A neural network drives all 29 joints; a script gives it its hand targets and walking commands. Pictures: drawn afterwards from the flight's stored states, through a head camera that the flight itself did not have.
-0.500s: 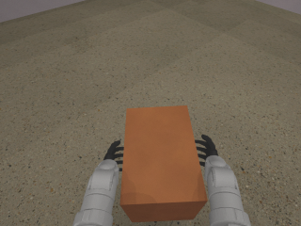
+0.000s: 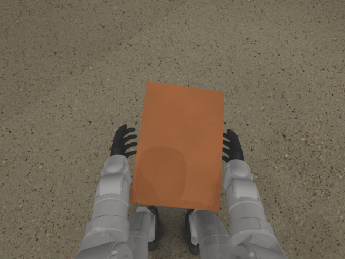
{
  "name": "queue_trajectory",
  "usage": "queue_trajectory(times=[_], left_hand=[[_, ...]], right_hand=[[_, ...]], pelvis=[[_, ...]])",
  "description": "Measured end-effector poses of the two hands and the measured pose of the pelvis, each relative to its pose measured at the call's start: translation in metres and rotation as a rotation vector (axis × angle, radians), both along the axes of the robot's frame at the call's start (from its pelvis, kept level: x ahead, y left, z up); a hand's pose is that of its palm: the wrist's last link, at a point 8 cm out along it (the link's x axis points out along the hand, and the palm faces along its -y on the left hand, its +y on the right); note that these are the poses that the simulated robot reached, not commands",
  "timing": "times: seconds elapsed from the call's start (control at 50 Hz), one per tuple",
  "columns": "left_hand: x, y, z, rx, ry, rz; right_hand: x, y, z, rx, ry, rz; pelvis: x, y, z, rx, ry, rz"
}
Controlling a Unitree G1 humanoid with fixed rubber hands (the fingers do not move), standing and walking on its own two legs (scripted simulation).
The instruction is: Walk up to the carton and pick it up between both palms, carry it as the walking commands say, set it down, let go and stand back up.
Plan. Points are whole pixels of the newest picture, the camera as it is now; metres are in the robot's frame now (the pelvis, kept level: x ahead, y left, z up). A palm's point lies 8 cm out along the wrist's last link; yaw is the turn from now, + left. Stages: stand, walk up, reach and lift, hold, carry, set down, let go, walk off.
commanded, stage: set down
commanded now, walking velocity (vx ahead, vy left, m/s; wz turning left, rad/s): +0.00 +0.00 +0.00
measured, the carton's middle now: (175, 150) +0.37 +0.00 -0.16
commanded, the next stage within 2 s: none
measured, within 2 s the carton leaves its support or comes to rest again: neither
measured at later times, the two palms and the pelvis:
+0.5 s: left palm (121, 151) +0.36 +0.16 -0.16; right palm (219, 150) +0.36 -0.12 -0.16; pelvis -0.02 +0.00 -0.07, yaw +1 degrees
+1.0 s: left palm (127, 149) +0.39 +0.16 -0.24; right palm (211, 147) +0.40 -0.12 -0.24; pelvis -0.02 +0.01 -0.14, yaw +2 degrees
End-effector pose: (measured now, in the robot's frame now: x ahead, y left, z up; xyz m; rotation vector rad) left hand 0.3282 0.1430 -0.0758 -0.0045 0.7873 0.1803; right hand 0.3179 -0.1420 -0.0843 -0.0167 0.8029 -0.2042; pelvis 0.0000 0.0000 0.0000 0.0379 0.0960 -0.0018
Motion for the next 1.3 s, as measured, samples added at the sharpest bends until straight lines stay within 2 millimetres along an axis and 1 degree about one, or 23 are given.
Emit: queue_trajectory(times=[0.06, 0.14, 0.26, 0.34, 0.44, 0.62, 0.72, 0.82, 0.94, 1.02, 1.16, 1.3], left_hand=[[0.004, -0.002, -0.018, 0.003, -0.036, -0.002], [0.009, 0.003, -0.033, 0.023, -0.091, -0.012], [0.017, 0.010, -0.045, 0.054, -0.125, -0.029], [0.024, 0.013, -0.052, 0.068, -0.130, -0.035], [0.033, 0.016, -0.067, 0.080, -0.117, -0.048], [0.039, 0.019, -0.114, 0.091, -0.068, -0.061], [0.045, 0.019, -0.136, 0.103, -0.064, -0.072], [0.051, 0.017, -0.150, 0.093, -0.080, -0.057], [0.060, 0.019, -0.159, 0.102, -0.112, -0.054], [0.065, 0.022, -0.171, 0.106, -0.117, -0.050], [0.072, 0.024, -0.206, 0.105, -0.103, -0.032], [0.076, 0.028, -0.244, 0.112, -0.070, -0.040]], right_hand=[[0.008, 0.000, -0.013, 0.005, -0.035, -0.033], [0.022, 0.004, -0.020, 0.004, -0.091, -0.018], [0.035, 0.013, -0.026, -0.014, -0.138, 0.005], [0.041, 0.015, -0.037, -0.017, -0.146, 0.008], [0.045, 0.018, -0.057, -0.024, -0.133, 0.006], [0.051, 0.022, -0.103, -0.027, -0.087, 0.005], [0.056, 0.021, -0.126, -0.014, -0.086, -0.005], [0.064, 0.020, -0.141, -0.014, -0.104, -0.002], [0.073, 0.022, -0.151, -0.007, -0.135, -0.004], [0.081, 0.025, -0.160, -0.011, -0.143, 0.005], [0.094, 0.028, -0.194, -0.021, -0.133, 0.028], [0.097, 0.032, -0.232, -0.019, -0.101, 0.024]], pelvis=[[-0.005, -0.003, -0.009, 0.006, 0.058, 0.003], [-0.009, -0.007, -0.021, 0.013, 0.124, 0.007], [-0.013, -0.008, -0.037, 0.017, 0.174, 0.012], [-0.016, -0.003, -0.047, 0.012, 0.196, 0.013], [-0.017, 0.002, -0.060, 0.006, 0.224, 0.015], [-0.013, 0.006, -0.086, 0.001, 0.325, 0.022], [-0.011, 0.008, -0.102, -0.001, 0.378, 0.026], [-0.011, 0.008, -0.118, -0.001, 0.407, 0.029], [-0.015, 0.007, -0.135, 0.000, 0.425, 0.033], [-0.019, 0.007, -0.146, 0.001, 0.441, 0.035], [-0.027, 0.006, -0.169, 0.001, 0.481, 0.040], [-0.033, 0.006, -0.194, 0.001, 0.489, 0.044]])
